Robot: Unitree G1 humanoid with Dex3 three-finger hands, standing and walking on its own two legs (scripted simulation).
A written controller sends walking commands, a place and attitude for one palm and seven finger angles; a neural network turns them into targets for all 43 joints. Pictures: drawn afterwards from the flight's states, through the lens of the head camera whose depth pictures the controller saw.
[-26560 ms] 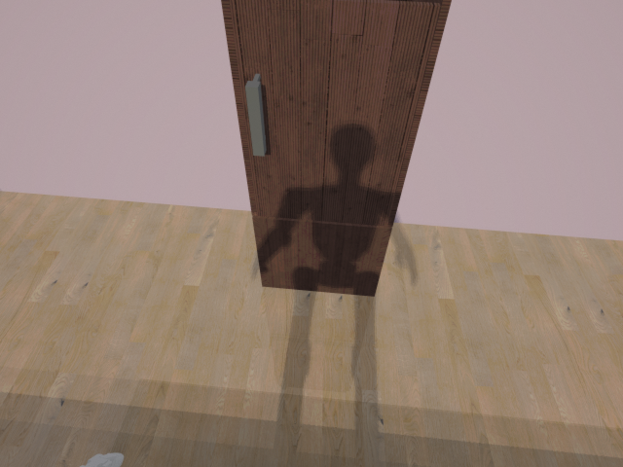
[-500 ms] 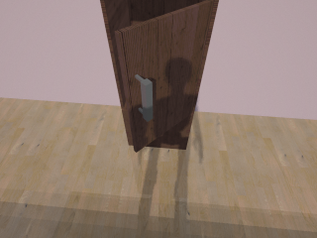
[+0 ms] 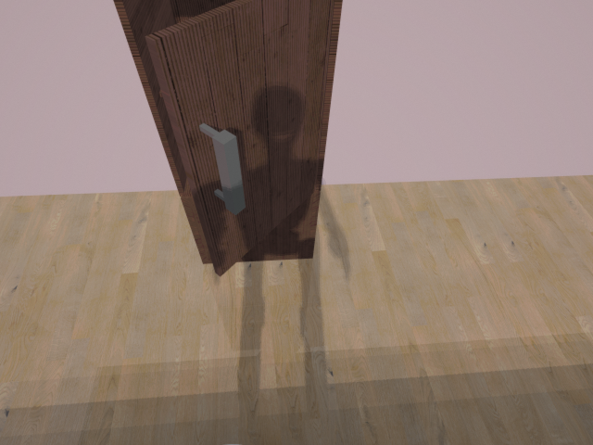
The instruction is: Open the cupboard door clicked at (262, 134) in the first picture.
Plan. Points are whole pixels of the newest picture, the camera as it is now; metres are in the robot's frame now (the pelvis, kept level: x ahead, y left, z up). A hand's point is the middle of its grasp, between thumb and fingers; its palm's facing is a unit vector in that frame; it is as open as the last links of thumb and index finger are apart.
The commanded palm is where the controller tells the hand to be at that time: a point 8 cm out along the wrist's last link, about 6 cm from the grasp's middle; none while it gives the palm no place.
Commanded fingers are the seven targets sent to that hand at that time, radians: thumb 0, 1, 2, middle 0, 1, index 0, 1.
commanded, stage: walk to a spot facing it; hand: left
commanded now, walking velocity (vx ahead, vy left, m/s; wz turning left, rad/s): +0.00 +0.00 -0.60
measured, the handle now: (221, 170) +0.54 +0.18 +0.02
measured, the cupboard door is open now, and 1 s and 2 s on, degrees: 46 46 46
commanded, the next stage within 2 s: none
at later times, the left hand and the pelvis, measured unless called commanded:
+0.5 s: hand out of the picture +0.10 +0.16 -0.17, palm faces -0.22 -0.95 -0.22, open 7.4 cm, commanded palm none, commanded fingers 0.00 0.90 0.90 -0.20 -0.30 -0.20 -0.30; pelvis -0.01 -0.02 +0.00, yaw -16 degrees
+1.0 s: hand (249, 436) +0.16 +0.08 -0.16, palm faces -0.51 -0.82 -0.26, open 7.3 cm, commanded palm none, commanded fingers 0.00 0.90 0.90 -0.20 -0.30 -0.20 -0.30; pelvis -0.02 -0.05 +0.01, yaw -33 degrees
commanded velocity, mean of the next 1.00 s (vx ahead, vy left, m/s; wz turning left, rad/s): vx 0.00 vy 0.00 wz -0.60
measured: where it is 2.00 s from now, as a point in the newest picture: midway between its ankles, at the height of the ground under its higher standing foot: outside the picture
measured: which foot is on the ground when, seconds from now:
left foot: down 0.00-0.18, up 0.20-0.48, down 0.50-0.80, up 0.82-1.00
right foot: down 0.00-0.50, up 0.52-0.78, down 0.80-1.00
